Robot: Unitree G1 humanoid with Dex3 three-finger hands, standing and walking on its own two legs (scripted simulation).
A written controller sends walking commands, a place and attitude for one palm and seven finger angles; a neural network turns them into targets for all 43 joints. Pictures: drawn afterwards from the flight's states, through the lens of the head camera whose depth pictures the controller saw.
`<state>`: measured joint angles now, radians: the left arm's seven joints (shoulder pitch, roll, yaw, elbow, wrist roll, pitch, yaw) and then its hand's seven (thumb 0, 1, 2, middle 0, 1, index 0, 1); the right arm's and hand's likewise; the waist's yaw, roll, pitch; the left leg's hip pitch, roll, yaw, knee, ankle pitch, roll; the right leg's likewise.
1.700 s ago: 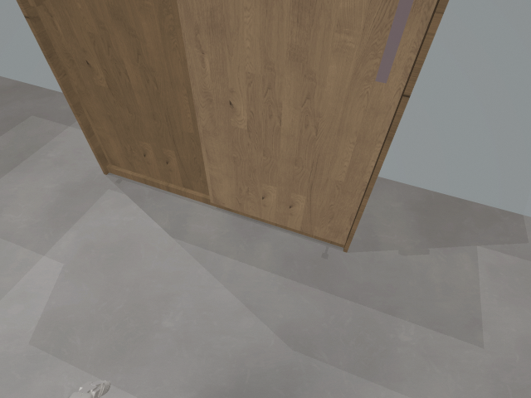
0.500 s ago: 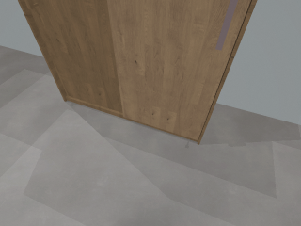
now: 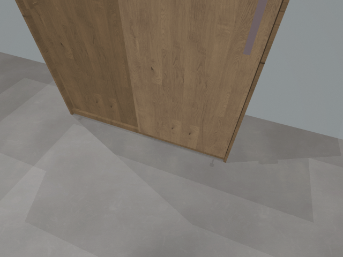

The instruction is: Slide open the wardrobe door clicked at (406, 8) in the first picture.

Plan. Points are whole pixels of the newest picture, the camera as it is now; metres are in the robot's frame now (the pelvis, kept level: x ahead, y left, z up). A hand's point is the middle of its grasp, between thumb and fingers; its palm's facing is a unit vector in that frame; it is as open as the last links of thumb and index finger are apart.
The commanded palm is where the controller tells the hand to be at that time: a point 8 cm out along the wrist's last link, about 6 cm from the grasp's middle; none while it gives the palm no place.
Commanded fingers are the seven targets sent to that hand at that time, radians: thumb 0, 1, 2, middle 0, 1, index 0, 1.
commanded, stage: turn to face it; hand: right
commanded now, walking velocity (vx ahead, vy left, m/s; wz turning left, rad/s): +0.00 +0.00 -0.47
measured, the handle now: (259, 12) +0.86 -0.26 +0.21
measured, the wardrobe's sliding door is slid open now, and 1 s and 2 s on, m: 0.00 0.00 0.00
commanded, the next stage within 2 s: take the last steps up to it in 0.58 s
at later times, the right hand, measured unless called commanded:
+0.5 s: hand out of the picture +0.01 -0.23 -0.18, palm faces +0.14 +0.97 -0.22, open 7.4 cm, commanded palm none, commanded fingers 0.00 -0.90 -0.90 0.20 0.30 0.20 0.30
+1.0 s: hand out of the picture -0.09 -0.15 -0.18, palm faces +0.33 +0.93 -0.15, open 7.4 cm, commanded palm none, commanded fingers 0.00 -0.90 -0.90 0.20 0.30 0.20 0.30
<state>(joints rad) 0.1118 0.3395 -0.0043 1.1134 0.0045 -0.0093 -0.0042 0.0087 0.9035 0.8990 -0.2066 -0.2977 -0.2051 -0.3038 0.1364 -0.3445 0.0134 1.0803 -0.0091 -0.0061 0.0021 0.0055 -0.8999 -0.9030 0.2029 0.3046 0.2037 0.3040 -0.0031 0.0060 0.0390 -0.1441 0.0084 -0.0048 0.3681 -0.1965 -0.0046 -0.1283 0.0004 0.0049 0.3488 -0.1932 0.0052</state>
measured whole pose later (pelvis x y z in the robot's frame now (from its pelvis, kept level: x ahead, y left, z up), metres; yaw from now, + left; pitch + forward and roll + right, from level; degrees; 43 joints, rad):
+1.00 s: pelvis +0.01 -0.01 -0.01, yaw -15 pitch +1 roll +1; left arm 0.24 0.20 0.06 1.05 0.02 0.02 -0.01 0.01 0.91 0.90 -0.20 -0.30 -0.20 -0.30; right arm 0.42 -0.14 -0.02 1.08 -0.03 -0.03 -0.01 0.00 -0.90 -0.90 0.20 0.30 0.20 0.30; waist -0.03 0.01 -0.01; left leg -0.10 0.01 0.06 0.41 -0.32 0.01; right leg -0.37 -0.07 -0.06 0.76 -0.36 0.01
